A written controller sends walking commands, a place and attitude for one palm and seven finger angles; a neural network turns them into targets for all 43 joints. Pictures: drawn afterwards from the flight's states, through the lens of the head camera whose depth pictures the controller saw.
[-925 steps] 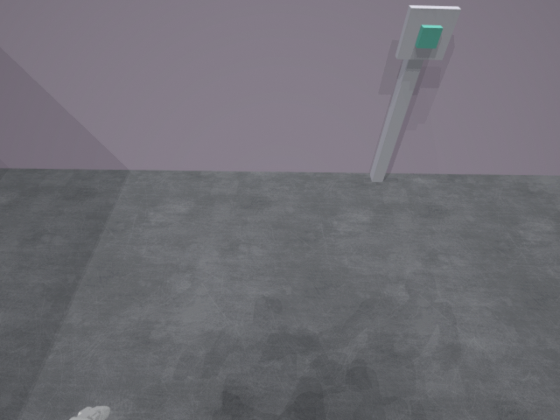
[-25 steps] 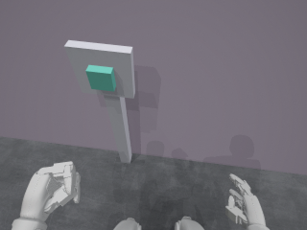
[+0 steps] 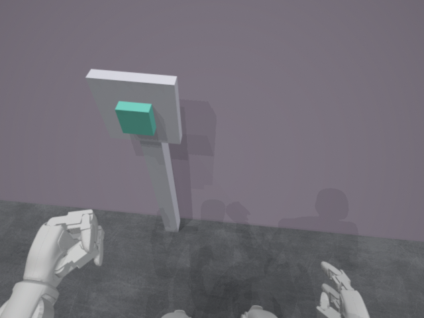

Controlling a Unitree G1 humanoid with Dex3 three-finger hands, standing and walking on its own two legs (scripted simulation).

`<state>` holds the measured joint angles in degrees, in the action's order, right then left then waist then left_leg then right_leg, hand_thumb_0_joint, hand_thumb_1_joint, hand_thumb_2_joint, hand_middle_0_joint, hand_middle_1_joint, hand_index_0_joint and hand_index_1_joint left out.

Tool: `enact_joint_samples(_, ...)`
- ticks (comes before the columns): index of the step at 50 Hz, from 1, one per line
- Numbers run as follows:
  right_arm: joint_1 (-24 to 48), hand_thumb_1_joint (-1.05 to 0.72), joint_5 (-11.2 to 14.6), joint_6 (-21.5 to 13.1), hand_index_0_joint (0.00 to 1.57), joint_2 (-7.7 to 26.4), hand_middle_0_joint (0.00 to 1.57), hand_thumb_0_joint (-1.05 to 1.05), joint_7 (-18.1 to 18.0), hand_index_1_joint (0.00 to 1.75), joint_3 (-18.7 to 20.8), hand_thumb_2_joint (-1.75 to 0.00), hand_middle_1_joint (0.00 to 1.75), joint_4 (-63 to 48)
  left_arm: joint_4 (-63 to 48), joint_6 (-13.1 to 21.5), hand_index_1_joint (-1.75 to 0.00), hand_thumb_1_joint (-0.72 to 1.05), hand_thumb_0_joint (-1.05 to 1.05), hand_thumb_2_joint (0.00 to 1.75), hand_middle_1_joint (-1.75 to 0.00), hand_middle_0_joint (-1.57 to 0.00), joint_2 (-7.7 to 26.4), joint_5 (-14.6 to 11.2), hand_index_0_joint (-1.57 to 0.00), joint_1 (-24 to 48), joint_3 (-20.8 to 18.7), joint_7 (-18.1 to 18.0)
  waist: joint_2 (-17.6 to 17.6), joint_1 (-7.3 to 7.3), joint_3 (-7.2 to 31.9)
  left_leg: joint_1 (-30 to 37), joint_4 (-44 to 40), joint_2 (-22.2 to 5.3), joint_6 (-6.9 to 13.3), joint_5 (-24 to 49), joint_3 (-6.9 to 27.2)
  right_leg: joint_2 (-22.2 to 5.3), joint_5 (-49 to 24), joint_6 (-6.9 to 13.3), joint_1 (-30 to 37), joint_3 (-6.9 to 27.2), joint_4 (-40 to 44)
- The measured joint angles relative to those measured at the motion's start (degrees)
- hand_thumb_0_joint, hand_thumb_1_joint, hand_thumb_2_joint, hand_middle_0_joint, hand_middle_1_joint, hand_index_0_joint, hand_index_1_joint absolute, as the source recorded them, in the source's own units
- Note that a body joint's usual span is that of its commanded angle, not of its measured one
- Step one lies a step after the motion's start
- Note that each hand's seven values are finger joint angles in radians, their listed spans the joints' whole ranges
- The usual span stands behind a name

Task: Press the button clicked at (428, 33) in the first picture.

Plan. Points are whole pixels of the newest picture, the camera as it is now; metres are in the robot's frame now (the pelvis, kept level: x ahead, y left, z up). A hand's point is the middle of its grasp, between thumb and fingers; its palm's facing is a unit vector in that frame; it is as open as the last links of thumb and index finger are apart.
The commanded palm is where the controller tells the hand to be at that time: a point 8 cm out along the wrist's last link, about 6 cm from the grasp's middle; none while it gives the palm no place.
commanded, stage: raise the hand and make a fist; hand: left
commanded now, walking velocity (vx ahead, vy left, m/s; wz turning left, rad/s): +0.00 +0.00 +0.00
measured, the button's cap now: (137, 117) +0.51 +0.20 +0.06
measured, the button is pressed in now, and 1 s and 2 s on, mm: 0 0 0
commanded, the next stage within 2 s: aim a knuckle at the button in 0.24 s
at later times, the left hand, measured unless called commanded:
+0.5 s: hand (100, 244) +0.23 +0.20 +0.05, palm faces -0.04 -1.00 -0.05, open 3.1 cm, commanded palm +0.23 +0.25 +0.06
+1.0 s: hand (122, 195) +0.33 +0.19 +0.04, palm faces -0.05 -1.00 -0.05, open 3.1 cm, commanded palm +0.31 +0.24 +0.04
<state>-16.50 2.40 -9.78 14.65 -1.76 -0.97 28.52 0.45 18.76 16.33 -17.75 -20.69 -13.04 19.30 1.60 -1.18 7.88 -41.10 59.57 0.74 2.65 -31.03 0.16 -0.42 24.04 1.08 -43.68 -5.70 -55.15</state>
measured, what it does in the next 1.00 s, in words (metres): stands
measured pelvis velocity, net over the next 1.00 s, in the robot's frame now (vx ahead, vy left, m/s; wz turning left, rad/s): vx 0.00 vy -0.01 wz -0.01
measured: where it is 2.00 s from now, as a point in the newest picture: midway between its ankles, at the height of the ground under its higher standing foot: outside the picture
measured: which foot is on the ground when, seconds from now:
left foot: down 0.00-1.00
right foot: down 0.00-1.00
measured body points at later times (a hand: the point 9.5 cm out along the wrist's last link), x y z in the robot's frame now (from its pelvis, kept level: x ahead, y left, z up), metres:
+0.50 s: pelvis +0.00 +0.00 +0.00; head +0.05 +0.00 +0.44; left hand +0.23 +0.25 +0.06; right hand +0.18 -0.24 -0.08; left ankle -0.02 +0.09 -0.67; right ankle +0.03 -0.11 -0.67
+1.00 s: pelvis +0.00 -0.01 +0.00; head +0.07 +0.00 +0.44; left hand +0.32 +0.24 +0.05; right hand +0.13 -0.27 -0.10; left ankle -0.02 +0.09 -0.67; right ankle +0.03 -0.11 -0.67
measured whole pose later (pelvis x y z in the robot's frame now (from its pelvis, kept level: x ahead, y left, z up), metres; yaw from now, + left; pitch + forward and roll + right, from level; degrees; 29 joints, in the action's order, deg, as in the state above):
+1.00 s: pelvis +0.00 -0.01 +0.00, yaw -1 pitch +15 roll -1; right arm -16.3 2.0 -5.9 15.2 -1.9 -1.2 32.1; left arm 23.1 20.2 17.7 -14.7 5.6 -14.2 17.6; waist 0.9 -2.4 7.1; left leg -44.4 59.6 0.5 2.1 -30.6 -0.7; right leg -0.2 23.9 1.7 -48.0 -4.8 -56.5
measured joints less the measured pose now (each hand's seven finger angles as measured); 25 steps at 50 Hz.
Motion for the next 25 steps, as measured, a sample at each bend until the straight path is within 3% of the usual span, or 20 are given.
enact_joint_samples(19, 1.57, -0.9, -0.2, -0.57, 0.2, -0.69, 0.2, 0.01, 0.11, 0.3, -0.61, -0.9, 0.3, 0.0, 0.02, 1.19, -1.5, 0.9, 0.02, 0.89, -1.49, -1.3, -0.61, 0.37, -1.29, -0.35, 0.65, -0.17, 0.17, 0.64, -0.07, -0.76, 0.64, 0.04, -0.21, -0.15, 0.45, -0.07, 0.31, 0.22, -0.61, -0.42, -0.63)
enact_joint_samples(25, 1.88, -0.9, -0.35, -0.82, 0.2, -0.23, 0.2, 0.01, -0.3, 0.3, -1.07, -0.9, 0.3, 0.47, 2.87, 1.47, -1.5, 0.9, 0.02, 0.89, -1.49, -1.3, -0.57, 0.8, -1.3, 4.11, 1.25, -0.09, 0.37, 0.88, -0.15, -1.98, 1.58, 0.23, -0.26, -0.27, 0.83, -0.31, 0.57, 0.29, -1.64, -0.8, -1.51)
